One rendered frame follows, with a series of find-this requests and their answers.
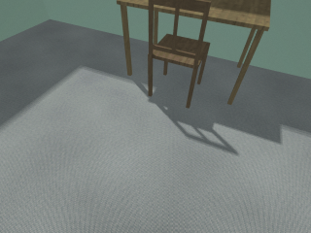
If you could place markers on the table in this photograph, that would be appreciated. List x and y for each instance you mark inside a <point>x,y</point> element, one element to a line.
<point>253,14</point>

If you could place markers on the chair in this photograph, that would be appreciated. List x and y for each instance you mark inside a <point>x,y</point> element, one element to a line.
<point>177,49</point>

